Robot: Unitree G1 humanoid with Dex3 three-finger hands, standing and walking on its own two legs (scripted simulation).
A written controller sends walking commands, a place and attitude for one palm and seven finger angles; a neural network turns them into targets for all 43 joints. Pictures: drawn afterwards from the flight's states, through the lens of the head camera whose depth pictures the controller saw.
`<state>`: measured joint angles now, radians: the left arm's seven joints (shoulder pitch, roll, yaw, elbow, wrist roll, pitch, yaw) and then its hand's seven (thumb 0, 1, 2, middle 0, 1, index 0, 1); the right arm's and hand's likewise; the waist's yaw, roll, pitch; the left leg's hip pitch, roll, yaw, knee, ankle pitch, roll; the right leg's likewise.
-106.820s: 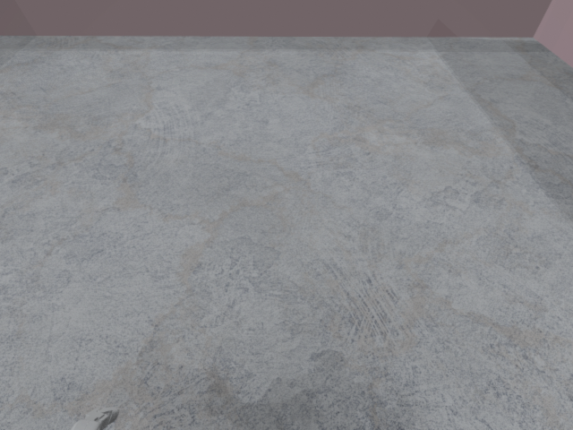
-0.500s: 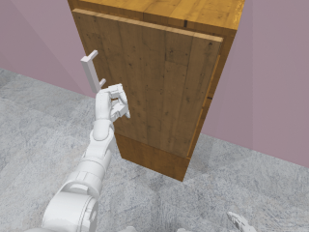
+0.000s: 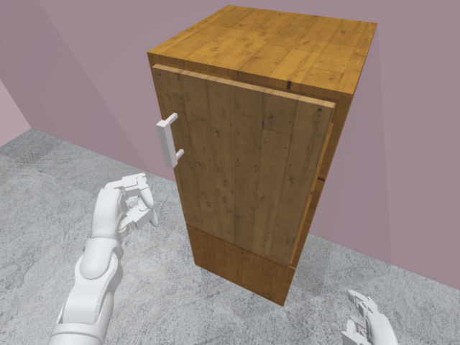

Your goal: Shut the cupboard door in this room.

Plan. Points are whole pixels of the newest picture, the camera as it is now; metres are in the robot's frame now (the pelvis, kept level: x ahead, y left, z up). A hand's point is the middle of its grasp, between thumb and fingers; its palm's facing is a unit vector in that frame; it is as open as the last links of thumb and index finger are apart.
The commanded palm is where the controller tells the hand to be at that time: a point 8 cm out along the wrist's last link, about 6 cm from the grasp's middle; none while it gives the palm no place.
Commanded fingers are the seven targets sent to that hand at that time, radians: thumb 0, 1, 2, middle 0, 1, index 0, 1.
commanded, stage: draw the hand back to the body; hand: left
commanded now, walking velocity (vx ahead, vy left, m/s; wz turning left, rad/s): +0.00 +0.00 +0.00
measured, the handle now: (172, 140) +0.57 +0.18 +0.05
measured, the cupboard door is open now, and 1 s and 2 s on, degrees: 0 0 0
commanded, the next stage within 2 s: step back with the hand held close in 1.00 s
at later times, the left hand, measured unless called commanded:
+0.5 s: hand (52, 236) +0.22 +0.25 +0.16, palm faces +0.38 -0.86 -0.35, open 5.1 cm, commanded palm +0.17 +0.30 +0.18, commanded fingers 0.00 0.90 0.90 -0.34 -0.45 -0.34 -0.45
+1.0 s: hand (28, 249) +0.19 +0.26 +0.17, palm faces +0.45 -0.81 -0.37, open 7.4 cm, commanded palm +0.15 +0.30 +0.19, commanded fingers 0.00 0.90 0.90 -0.20 -0.30 -0.20 -0.30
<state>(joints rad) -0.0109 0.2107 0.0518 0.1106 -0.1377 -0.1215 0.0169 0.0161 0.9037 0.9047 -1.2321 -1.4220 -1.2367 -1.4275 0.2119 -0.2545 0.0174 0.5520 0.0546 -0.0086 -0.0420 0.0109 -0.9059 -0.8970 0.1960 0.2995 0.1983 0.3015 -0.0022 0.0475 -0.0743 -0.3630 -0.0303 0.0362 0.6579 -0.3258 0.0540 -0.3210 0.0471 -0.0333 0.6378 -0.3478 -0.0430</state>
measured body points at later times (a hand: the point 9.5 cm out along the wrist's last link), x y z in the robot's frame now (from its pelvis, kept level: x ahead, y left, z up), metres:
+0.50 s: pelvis +0.02 +0.01 +0.02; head -0.01 -0.02 +0.47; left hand +0.20 +0.30 +0.18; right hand +0.20 -0.19 -0.07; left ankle +0.01 +0.08 -0.72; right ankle -0.01 -0.09 -0.72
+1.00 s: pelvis +0.01 +0.00 +0.02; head -0.02 -0.02 +0.47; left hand +0.17 +0.30 +0.20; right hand +0.21 -0.21 -0.06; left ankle +0.01 +0.08 -0.72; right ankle -0.01 -0.09 -0.72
